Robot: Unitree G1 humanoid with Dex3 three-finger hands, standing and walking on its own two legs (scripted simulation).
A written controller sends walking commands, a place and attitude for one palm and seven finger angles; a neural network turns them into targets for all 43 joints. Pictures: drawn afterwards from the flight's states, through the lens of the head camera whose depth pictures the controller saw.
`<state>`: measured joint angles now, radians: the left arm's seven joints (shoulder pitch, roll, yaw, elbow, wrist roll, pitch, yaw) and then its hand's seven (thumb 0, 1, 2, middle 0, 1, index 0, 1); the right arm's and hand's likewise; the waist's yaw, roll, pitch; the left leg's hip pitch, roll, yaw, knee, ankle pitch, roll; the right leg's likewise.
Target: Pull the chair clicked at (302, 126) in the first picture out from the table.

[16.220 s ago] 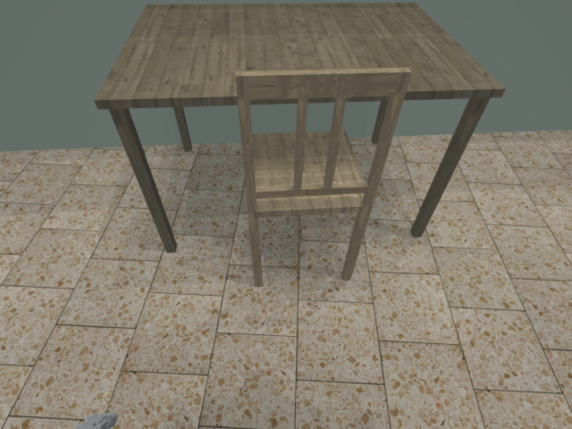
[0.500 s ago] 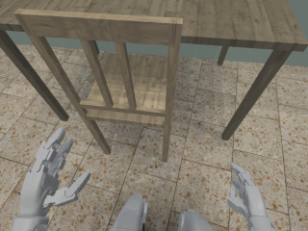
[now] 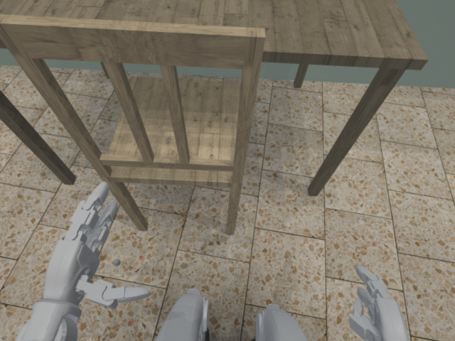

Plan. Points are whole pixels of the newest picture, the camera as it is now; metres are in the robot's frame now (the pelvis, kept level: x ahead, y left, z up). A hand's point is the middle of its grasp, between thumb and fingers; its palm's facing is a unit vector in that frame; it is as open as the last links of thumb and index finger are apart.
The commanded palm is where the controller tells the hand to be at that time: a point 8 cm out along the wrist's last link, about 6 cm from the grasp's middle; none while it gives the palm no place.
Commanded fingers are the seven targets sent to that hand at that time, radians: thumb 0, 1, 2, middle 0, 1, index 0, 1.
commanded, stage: raise the hand toward the chair's back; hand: left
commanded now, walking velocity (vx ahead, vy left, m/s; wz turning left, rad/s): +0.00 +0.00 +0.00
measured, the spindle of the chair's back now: (134, 119) +0.52 +0.24 +0.02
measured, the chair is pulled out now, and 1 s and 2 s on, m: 0.00 0.00 0.00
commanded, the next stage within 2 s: aim the fingers beside a spindle in 0.98 s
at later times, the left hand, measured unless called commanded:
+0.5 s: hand (81, 238) +0.25 +0.23 +0.08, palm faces +0.07 -1.00 -0.07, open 16.9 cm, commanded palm +0.22 +0.27 +0.07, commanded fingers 0.00 -0.50 0.30 -0.06 -0.08 -0.06 -0.08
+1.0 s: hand (112, 243) +0.25 +0.19 +0.06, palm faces +0.02 -1.00 -0.06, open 16.9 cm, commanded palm +0.23 +0.25 +0.07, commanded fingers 0.00 -0.50 0.30 -0.06 -0.08 -0.06 -0.08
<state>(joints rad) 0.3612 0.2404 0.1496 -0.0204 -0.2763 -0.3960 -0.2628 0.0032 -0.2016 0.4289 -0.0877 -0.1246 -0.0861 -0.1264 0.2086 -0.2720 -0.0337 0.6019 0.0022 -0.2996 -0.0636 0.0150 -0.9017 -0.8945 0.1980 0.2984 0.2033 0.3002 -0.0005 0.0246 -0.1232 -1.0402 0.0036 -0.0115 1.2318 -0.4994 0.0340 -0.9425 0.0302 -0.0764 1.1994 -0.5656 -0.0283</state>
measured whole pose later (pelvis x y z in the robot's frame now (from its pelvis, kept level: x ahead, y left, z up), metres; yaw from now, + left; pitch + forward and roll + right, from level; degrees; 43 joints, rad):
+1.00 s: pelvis +0.01 -0.02 +0.01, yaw +1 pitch +16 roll -2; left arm 0.28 0.26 0.21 0.04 -0.30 -0.33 -0.27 -0.01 -0.49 0.30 -0.06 -0.08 -0.06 -0.08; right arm 0.20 -0.25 0.02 0.59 0.00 -0.27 -0.06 0.01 -0.90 -0.89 0.20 0.30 0.21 0.30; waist 0.01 0.04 -0.13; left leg -0.96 0.01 -0.03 1.16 -0.48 0.01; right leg -0.86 0.04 -0.09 1.13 -0.55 -0.05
